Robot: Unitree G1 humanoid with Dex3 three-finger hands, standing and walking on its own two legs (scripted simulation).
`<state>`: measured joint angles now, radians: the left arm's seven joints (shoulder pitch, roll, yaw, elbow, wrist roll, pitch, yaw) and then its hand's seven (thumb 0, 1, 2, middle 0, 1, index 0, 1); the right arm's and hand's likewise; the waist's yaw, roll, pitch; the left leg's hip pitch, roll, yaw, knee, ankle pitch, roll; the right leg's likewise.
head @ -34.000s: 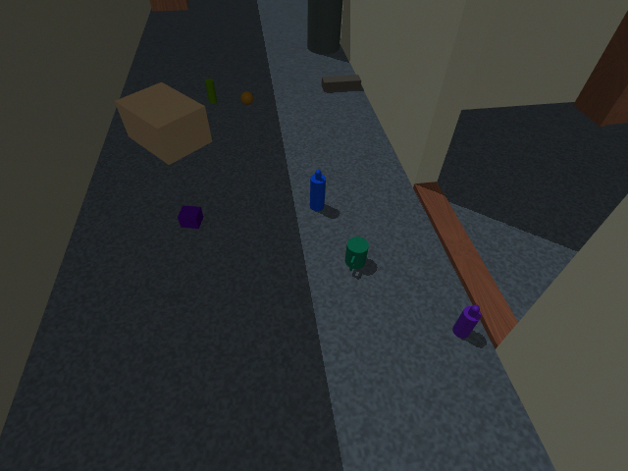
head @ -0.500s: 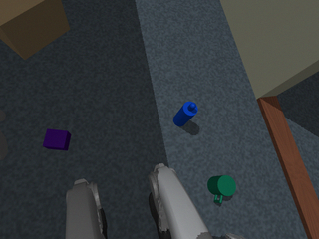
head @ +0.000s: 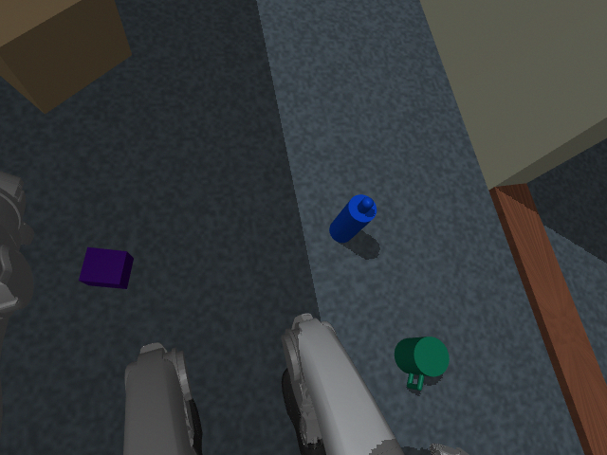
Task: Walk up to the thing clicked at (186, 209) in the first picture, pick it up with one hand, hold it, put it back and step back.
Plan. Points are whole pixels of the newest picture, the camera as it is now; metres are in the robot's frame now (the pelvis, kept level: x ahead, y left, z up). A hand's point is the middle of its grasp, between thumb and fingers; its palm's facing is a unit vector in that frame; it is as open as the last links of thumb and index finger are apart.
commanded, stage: approach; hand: left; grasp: from above
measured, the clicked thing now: (107, 268) +0.49 +0.28 -0.49
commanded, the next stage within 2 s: close in in 0.88 s
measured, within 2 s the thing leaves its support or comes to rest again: neither
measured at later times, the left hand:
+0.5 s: hand (88, 267) +0.46 +0.27 -0.33, palm faces -0.05 -0.44 -0.90, open 14.2 cm
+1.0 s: hand (119, 258) +0.49 +0.24 -0.41, palm faces +0.00 -0.45 -0.89, open 14.0 cm
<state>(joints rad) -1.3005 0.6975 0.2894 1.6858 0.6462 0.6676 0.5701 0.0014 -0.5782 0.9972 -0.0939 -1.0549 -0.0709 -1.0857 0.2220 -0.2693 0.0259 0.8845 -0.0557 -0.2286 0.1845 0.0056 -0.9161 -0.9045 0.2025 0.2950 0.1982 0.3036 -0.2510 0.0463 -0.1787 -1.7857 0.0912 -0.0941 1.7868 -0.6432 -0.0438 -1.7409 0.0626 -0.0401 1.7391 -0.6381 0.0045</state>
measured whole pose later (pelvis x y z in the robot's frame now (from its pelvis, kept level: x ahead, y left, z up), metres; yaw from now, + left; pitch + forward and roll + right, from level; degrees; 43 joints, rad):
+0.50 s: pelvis -0.03 +0.01 -0.16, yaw -3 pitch +35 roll -7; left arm -1.38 0.80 0.45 1.77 0.58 0.54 0.82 0.00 -0.59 1.06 -0.10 -1.04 -0.06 -1.09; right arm 0.13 -0.28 0.11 0.88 -0.19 -0.21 0.32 0.00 -0.93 -0.91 0.20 0.29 0.20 0.30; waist -0.37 -0.01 0.08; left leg -2.26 0.06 -0.16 2.30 -0.66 -0.04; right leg -2.19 0.06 -0.07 2.23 -0.65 0.04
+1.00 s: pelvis -0.03 +0.01 -0.19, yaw -7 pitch +29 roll -12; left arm -1.42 0.97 0.44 1.77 0.51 0.48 0.90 0.00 -0.55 1.04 -0.13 -1.02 -0.10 -1.06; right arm 0.09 -0.43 0.26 0.78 -0.21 -0.23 0.44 0.00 -0.94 -0.91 0.20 0.29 0.19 0.30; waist -0.47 -0.09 0.27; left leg -2.28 0.03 -0.28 2.47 -0.71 -0.06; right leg -2.18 0.07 -0.16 2.33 -0.68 0.04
